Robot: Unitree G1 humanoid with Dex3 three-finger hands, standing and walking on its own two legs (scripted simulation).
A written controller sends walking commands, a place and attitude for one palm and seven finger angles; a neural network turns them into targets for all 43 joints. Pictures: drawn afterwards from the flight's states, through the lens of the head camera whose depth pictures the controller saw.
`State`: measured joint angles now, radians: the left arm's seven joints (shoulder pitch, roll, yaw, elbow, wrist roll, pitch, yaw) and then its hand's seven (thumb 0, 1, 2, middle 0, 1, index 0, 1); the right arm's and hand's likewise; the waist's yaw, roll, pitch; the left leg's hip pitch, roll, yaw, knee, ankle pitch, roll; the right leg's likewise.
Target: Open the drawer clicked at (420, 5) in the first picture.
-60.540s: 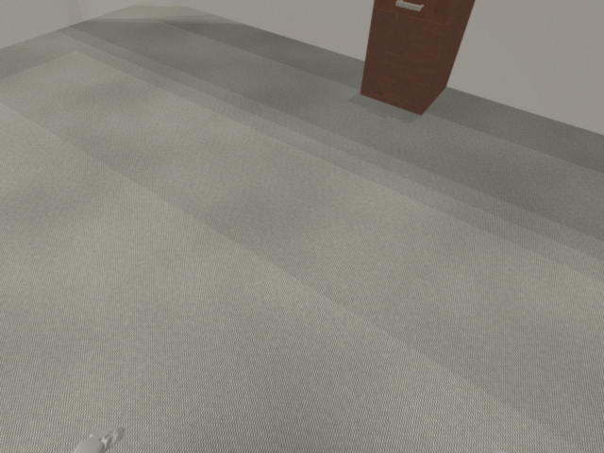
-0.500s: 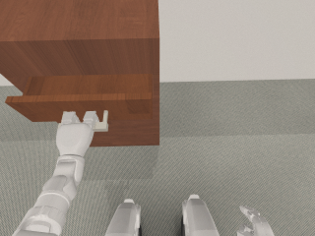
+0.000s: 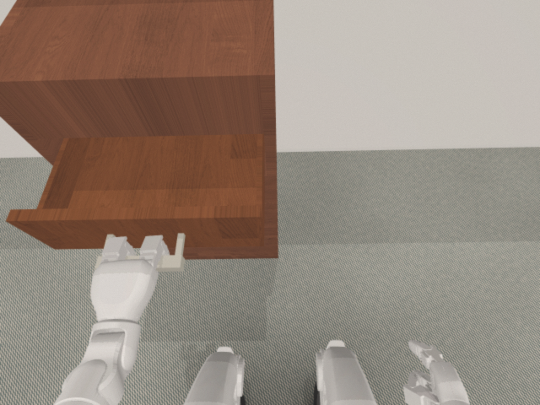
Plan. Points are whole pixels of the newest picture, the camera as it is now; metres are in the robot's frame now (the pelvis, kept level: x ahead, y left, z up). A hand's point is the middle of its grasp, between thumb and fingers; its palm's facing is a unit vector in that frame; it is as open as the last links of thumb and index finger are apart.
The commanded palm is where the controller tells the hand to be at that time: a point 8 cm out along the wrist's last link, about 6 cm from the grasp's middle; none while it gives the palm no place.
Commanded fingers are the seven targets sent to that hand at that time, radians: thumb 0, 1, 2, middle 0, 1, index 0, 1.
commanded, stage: pull the drawer open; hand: left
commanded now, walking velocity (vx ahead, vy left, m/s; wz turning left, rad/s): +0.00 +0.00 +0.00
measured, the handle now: (143, 251) +0.35 +0.23 -0.05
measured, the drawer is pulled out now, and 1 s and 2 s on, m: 0.16 0.27 0.30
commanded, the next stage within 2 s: open the thumb to release the handle in 1.46 s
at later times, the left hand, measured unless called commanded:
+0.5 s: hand (135, 326) +0.24 +0.22 -0.07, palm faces -0.06 -0.05 -1.00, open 5.7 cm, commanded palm +0.21 +0.23 -0.02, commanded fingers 0.00 0.90 0.90 -0.40 -1.35 -0.40 -1.35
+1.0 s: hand (126, 366) +0.18 +0.22 -0.07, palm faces -0.11 -0.07 -0.99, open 5.7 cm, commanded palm +0.15 +0.23 -0.02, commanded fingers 0.00 0.90 0.90 -0.40 -1.35 -0.40 -1.35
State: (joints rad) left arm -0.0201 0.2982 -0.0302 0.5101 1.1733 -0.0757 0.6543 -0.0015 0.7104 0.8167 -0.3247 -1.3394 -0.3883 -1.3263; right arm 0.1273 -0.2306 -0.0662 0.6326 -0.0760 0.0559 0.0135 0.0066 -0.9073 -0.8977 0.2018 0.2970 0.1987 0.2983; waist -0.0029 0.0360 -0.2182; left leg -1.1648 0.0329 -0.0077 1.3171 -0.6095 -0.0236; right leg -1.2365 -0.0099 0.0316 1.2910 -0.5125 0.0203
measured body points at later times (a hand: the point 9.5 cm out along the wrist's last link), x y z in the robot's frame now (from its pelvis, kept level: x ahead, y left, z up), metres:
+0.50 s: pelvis +0.00 -0.01 -0.01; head +0.11 -0.02 +0.43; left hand +0.23 +0.22 -0.02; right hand +0.19 -0.25 -0.13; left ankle +0.00 +0.13 -0.61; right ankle +0.04 -0.13 -0.61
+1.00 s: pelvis +0.00 -0.01 -0.02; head +0.11 -0.03 +0.42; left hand +0.18 +0.22 -0.02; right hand +0.22 -0.23 -0.14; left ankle +0.00 +0.13 -0.61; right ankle +0.04 -0.13 -0.61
